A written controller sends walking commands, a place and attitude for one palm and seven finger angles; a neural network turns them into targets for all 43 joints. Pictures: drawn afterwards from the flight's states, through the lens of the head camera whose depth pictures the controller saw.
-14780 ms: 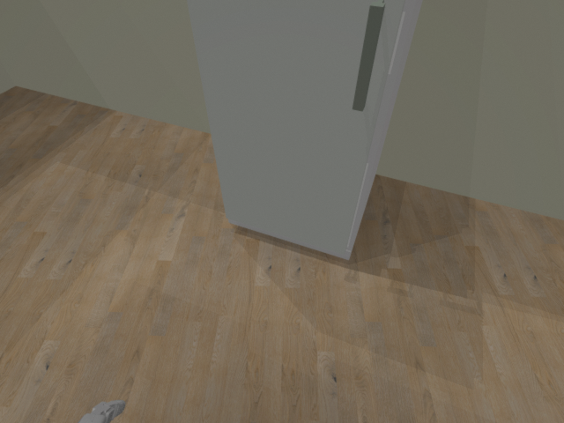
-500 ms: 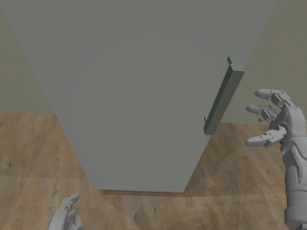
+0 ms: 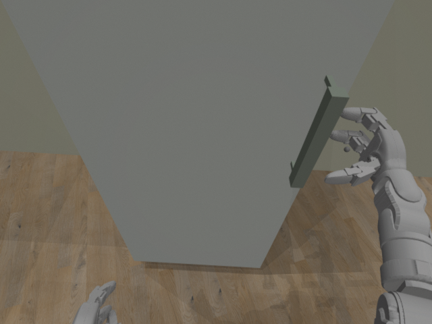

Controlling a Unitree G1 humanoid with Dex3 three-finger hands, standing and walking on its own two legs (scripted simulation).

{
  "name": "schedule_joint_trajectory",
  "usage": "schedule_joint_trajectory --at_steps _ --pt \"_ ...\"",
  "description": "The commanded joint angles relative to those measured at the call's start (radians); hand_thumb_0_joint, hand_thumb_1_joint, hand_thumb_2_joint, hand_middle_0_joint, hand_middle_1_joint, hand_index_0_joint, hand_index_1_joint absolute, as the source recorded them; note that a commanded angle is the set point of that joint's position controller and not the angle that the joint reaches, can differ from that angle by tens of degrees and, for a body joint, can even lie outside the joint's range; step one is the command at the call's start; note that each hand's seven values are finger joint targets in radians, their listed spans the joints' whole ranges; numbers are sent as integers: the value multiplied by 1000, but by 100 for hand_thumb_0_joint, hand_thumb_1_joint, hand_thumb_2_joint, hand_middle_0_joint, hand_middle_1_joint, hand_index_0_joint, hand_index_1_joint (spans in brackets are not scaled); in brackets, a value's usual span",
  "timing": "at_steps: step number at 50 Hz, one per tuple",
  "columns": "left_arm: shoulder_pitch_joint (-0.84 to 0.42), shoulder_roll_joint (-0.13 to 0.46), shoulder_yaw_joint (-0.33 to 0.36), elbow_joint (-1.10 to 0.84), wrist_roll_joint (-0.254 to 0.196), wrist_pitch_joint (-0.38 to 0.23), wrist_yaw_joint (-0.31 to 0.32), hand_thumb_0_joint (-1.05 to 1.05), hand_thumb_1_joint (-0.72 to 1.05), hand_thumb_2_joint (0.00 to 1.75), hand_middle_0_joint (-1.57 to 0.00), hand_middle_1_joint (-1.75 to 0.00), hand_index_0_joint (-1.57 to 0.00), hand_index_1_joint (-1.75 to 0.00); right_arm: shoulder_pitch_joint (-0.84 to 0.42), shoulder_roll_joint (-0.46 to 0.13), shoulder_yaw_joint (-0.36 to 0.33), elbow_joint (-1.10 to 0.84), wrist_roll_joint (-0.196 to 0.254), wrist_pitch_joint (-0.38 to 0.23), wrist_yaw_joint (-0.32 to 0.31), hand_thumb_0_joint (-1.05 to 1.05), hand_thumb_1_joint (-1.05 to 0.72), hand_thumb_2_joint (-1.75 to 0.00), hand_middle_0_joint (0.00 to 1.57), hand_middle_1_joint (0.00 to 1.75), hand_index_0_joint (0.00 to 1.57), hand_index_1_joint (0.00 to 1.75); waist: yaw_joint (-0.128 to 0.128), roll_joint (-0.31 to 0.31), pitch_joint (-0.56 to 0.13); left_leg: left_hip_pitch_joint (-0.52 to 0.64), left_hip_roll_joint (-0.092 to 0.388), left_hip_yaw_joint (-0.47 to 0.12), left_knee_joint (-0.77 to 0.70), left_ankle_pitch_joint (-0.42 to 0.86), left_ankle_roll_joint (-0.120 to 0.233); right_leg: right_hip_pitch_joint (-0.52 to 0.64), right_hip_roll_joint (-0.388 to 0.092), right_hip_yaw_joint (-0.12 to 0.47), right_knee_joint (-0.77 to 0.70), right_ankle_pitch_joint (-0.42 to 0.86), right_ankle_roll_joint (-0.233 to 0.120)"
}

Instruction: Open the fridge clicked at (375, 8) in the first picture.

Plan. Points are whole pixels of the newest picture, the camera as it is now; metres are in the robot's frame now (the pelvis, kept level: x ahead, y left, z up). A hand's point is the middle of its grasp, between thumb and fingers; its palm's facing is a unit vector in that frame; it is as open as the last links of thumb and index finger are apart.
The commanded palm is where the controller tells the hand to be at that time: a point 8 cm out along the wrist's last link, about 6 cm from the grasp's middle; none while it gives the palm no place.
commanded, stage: move the hooked fingers beside the handle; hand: right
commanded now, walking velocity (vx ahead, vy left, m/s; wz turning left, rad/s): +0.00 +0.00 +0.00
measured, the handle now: (310, 137) +0.44 -0.14 +0.13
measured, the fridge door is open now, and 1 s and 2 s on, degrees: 0 0 0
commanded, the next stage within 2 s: feel for the door with the fingertips in 0.68 s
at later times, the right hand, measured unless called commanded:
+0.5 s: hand (346, 153) +0.40 -0.19 +0.14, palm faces +0.01 +1.00 -0.02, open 14.0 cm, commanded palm +0.37 -0.24 +0.14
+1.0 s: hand (341, 151) +0.41 -0.19 +0.14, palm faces -0.01 +1.00 -0.01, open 14.0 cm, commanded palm +0.37 -0.22 +0.14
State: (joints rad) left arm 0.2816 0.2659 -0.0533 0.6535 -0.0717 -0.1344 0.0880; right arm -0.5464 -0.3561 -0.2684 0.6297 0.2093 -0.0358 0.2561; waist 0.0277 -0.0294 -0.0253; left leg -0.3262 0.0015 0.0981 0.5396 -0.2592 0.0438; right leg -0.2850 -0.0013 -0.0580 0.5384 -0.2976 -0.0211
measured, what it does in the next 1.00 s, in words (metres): stands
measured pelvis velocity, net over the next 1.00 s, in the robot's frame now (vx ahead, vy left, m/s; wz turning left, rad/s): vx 0.01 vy -0.01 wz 0.00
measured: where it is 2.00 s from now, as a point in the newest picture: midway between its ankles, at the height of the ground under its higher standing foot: outside the picture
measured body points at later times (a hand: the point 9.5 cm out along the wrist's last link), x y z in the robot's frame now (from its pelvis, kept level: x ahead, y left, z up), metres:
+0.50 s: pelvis +0.00 +0.00 +0.00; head +0.01 +0.01 +0.45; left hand +0.14 +0.25 -0.10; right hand +0.39 -0.25 +0.14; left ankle +0.01 +0.09 -0.73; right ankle -0.01 -0.11 -0.73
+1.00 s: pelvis +0.01 -0.01 +0.00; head +0.02 +0.00 +0.45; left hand +0.12 +0.25 -0.10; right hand +0.40 -0.24 +0.14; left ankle +0.01 +0.09 -0.73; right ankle -0.01 -0.11 -0.73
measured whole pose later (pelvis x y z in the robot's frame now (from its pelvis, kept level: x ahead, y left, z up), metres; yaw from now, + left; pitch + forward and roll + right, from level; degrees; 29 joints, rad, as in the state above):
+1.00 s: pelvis +0.01 -0.01 +0.00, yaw +0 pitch +3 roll +0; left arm 0.31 0.26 -0.04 0.64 -0.07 -0.11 0.07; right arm -0.50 -0.31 -0.24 0.58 0.21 -0.05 0.22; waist 0.02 -0.03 -0.04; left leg -0.33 0.00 0.09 0.54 -0.27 0.03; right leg -0.29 0.00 -0.06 0.54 -0.31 -0.03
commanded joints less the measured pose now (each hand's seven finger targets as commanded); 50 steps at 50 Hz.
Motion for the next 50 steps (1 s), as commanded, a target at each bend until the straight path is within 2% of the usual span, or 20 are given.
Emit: schedule_joint_trajectory --at_steps 1,8,11,17,19,21,23,25,26,29,31,35,36,37,38,39,43,47,48,50 --pt "-24 145 53 -134 -1 -34 1 0 90 90 -20 -30 -20 -30 -352 -233 -66 -167 16 -65 -3 0 50 -30 30 120 30 120 -13 28 -282 149 26 -75 -44 276 -11 57 -12 67 -60 236 -17" --pt "-32 135 60 -159 1 -31 -9 0 90 90 -20 -30 -20 -30 -333 -229 -81 -298 21 -94 -17 0 50 -30 30 120 30 120 -21 5 -313 168 19 -78 -40 328 -12 89 -14 59 -60 287 -17" --pt "-36 132 61 -155 -3 -33 -7 0 90 90 -20 -30 -20 -30 -374 -174 -15 -338 18 -98 -18 0 50 -30 30 120 30 120 0 -7 -288 134 18 -72 -47 294 -10 115 -20 65 -62 275 -17" --pt "-42 135 55 -136 -5 -29 4 0 90 90 -20 -30 -20 -30 -375 -171 -22 -272 19 -60 -33 0 50 -30 30 120 30 120 4 9 -248 116 17 -77 -70 229 -13 96 -13 66 -76 199 -20" --pt "-43 135 53 -136 -3 -26 5 0 90 90 -20 -30 -20 -30 -360 -218 -67 -257 18 -56 -39 0 50 -30 30 120 30 120 -7 10 -261 139 20 -81 -69 237 -13 82 -9 63 -76 197 -19" --pt "-39 142 52 -132 -4 -18 7 0 90 90 -20 -30 -20 -30 -356 -249 -86 -211 18 -53 -39 0 50 -30 30 120 30 120 -3 76 -245 150 23 -86 -73 230 -18 51 -13 60 -74 182 -24" --pt "-41 139 50 -139 -3 -17 7 0 90 90 -20 -30 -20 -30 -381 -266 -99 -209 12 -60 -32 0 50 -30 30 120 30 120 -6 39 -259 162 24 -91 -67 234 -16 43 -8 57 -76 180 -22" --pt "-43 134 46 -145 -2 -19 6 0 90 90 -20 -30 -20 -30 -406 -258 -85 -223 11 -73 -24 0 50 -30 30 120 30 120 -3 -10 -273 163 25 -93 -61 264 -13 58 -4 55 -68 204 -22" --pt "-39 137 50 -149 -3 -18 4 0 90 90 -20 -30 -20 -30 -405 -257 -76 -232 9 -79 -16 0 50 -30 30 120 30 120 -2 12 -295 176 26 -94 -54 288 -14 67 -9 54 -60 226 -24" --pt "-42 132 48 -156 -5 -22 6 0 90 90 -20 -30 -20 -30 -412 -220 -48 -240 19 -89 9 0 50 -30 30 120 30 120 4 -33 -304 164 22 -89 -50 314 -11 86 -5 52 -55 246 -20" --pt "-30 139 51 -146 -8 -22 6 0 90 90 -20 -30 -20 -30 -416 -191 -17 -196 29 -80 23 0 50 -30 30 120 30 120 23 27 -266 126 19 -82 -59 284 -13 81 -13 59 -51 224 -24" --pt "-28 144 51 -144 -7 -22 7 0 90 90 -20 -30 -20 -30 -402 -188 -22 -173 36 -61 29 0 50 -30 30 120 30 120 15 8 -263 107 20 -79 -57 248 -11 64 -5 66 -53 196 -20" --pt "-22 150 55 -141 -7 -18 5 0 90 90 -20 -30 -20 -30 -390 -232 -57 -162 31 -58 22 0 50 -30 30 120 30 120 8 24 -262 110 21 -79 -56 248 -11 59 -9 66 -47 203 -21" --pt "-22 145 53 -143 -5 -18 4 0 90 90 -20 -30 -20 -30 -437 -209 -32 -202 31 -63 21 0 50 -30 30 120 30 120 20 9 -290 121 21 -82 -53 269 -13 70 -5 65 -48 218 -22" --pt "-16 146 56 -143 -4 -17 4 0 90 90 -20 -30 -20 -30 -408 -250 -74 -198 26 -66 12 0 50 -30 30 120 30 120 3 21 -303 139 20 -79 -46 278 -11 64 -6 69 -46 232 -20" --pt "-22 140 53 -148 -5 -17 3 0 90 90 -20 -30 -20 -30 -421 -229 -51 -215 24 -71 9 0 50 -30 30 120 30 120 9 -11 -298 129 20 -80 -47 279 -12 71 -6 66 -48 234 -19" --pt "-22 133 57 -154 2 -24 -6 0 90 90 -20 -30 -20 -30 -411 -206 -49 -294 26 -98 -14 0 50 -30 30 120 30 120 -3 -9 -355 165 16 -78 -34 338 -10 105 -9 70 -42 303 -17" --pt "-23 129 60 -144 -1 -27 -13 0 90 90 -20 -30 -20 -30 -389 -122 14 -286 22 -87 -29 0 50 -30 30 120 30 120 8 -5 -307 119 11 -66 -39 319 -10 118 -16 72 -46 305 -14" --pt "-25 130 62 -145 0 -27 -15 0 90 90 -20 -30 -20 -30 -351 -138 -8 -292 20 -79 -37 0 50 -30 30 120 30 120 -7 -19 -306 122 12 -64 -35 324 -7 118 -16 75 -47 319 -10" --pt "-34 125 61 -149 -1 -26 -21 0 90 90 -20 -30 -20 -30 -331 -91 28 -313 17 -64 -48 0 50 -30 30 120 30 120 -5 -16 -300 116 13 -61 -36 321 -8 121 -16 74 -49 321 -6"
